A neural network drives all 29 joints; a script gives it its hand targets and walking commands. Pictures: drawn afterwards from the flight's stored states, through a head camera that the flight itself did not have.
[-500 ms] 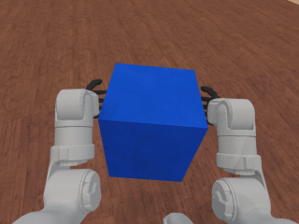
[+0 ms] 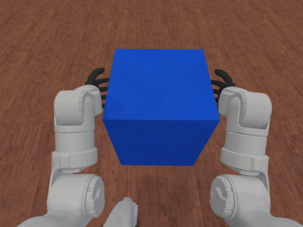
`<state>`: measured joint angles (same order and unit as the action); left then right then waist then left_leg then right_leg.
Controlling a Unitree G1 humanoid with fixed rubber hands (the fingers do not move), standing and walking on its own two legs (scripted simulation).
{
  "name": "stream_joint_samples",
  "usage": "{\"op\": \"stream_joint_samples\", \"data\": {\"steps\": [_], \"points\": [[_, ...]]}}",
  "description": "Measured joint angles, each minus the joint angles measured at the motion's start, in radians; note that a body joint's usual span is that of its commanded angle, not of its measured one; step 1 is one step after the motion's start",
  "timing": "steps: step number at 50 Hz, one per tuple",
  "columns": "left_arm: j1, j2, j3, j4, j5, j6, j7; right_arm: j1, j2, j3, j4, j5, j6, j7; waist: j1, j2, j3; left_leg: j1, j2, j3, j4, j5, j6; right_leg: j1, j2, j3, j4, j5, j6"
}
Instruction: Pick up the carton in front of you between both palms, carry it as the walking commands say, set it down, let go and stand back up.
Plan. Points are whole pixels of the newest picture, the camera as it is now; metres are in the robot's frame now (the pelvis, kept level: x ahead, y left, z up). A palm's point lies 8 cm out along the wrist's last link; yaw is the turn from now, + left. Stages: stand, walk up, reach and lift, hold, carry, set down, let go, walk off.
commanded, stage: carry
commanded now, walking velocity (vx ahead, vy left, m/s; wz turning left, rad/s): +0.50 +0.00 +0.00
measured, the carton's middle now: (158, 113) +0.39 +0.03 +0.09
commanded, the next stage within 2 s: none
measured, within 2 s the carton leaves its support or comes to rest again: neither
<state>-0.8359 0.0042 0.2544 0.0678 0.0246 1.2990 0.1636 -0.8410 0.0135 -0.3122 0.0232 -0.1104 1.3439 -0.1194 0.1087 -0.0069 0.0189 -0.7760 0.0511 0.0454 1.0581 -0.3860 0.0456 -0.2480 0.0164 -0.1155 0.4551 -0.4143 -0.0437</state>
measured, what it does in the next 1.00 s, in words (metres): climbs: left foot 0.04 m higher, then right foot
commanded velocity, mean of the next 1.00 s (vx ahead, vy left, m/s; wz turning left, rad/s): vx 0.50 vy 0.00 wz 0.00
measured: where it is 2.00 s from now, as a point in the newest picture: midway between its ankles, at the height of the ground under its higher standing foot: (171, 88)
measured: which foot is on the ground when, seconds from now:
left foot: up 0.00-0.08, down 0.10-0.50, up 0.52-0.90, down 0.92-1.00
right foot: down 0.00-0.14, up 0.16-0.48, down 0.50-0.94, up 0.96-1.00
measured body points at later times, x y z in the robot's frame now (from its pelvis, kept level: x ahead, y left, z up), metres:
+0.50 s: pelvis +0.33 +0.01 +0.03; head +0.35 +0.01 +0.48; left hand +0.72 +0.13 +0.21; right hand +0.71 -0.17 +0.21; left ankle +0.23 +0.11 -0.70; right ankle +0.46 -0.09 -0.67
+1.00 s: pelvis +0.64 +0.01 +0.07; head +0.65 +0.01 +0.52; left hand +1.03 +0.14 +0.22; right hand +1.01 -0.16 +0.22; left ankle +0.73 +0.09 -0.63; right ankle +0.50 -0.09 -0.57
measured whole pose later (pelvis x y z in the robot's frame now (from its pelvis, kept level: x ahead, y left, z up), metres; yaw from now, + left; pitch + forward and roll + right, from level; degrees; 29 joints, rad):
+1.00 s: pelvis +0.64 +0.01 +0.07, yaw -1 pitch +3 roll +2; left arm -0.82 0.04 0.28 0.18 0.04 1.32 0.12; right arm -0.82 0.01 -0.23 0.18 -0.09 1.32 -0.12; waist -0.05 -0.02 -0.05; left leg -0.54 -0.02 0.15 0.73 -0.38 0.10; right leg -0.36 -0.02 0.00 1.17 -0.51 -0.01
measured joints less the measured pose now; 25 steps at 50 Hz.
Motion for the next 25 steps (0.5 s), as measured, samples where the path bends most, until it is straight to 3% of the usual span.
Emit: {"op": "stream_joint_samples", "data": {"steps": [5, 7, 10, 13, 16, 19, 22, 25], "points": [[-0.03, 0.012, 0.008, 0.055, 0.015, 0.011, -0.01, -0.01, -0.013, 0.016, 0.053, 0.005, -0.002, 0.002, -0.053, -0.024, -0.061, 0.134, -0.04, 0.089, -0.36, 0.057, 0.021, 0.112, -0.051, 0.017, 0.016, -0.114, 0.045], [-0.028, 0.033, 0.019, 0.084, 0.012, 0.014, -0.035, -0.02, -0.008, 0.041, 0.115, 0.003, -0.023, 0.002, -0.099, -0.042, -0.067, 0.18, -0.065, 0.116, -0.348, 0.089, 0.041, 0.067, -0.09, 0.036, 0.236, -0.122, 0.042], [-0.003, 0.035, 0.024, 0.111, 0.027, 0.023, -0.052, 0.016, -0.005, 0.076, 0.149, 0.016, -0.029, -0.009, -0.166, -0.011, -0.06, 0.249, -0.067, 0.104, -0.355, 0.011, 0.051, -0.128, -0.036, 0.12, 0.704, -0.09, 0.023], [0.004, 0.015, 0.029, 0.093, 0.05, 0.041, -0.053, 0.055, -0.02, 0.093, 0.118, 0.058, -0.018, -0.022, -0.202, 0.003, -0.035, 0.337, -0.062, 0.087, -0.441, 0.005, 0.038, -0.3, -0.02, 0.116, 0.856, -0.038, 0.008], [0.006, 0.001, 0.036, 0.039, 0.062, 0.046, -0.052, 0.052, -0.025, 0.088, 0.078, 0.083, -0.018, -0.035, -0.216, 0.006, -0.012, 0.418, -0.054, 0.08, -0.51, -0.01, 0.037, -0.422, -0.034, 0.097, 0.796, -0.02, 0.006], [0.006, -0.008, 0.042, -0.023, 0.067, 0.047, -0.052, 0.029, -0.026, 0.076, 0.048, 0.089, -0.022, -0.038, -0.214, 0.005, -0.012, 0.495, -0.05, 0.075, -0.565, -0.038, 0.027, -0.485, -0.057, 0.076, 0.629, 0.009, 0.013], [0.006, -0.009, 0.044, -0.049, 0.069, 0.049, -0.052, 0.004, -0.024, 0.066, 0.049, 0.086, -0.023, -0.038, -0.198, 0.01, -0.035, 0.573, -0.04, 0.07, -0.602, -0.081, 0.004, -0.466, -0.065, 0.045, 0.395, 0.062, 0.012], [-0.013, -0.007, 0.036, -0.004, 0.073, 0.046, -0.047, -0.017, -0.036, 0.06, 0.084, 0.077, -0.013, -0.031, -0.162, 0.031, -0.066, 0.626, -0.002, 0.061, -0.54, -0.17, -0.023, -0.356, -0.033, -0.029, 0.19, 0.124, -0.012]]}}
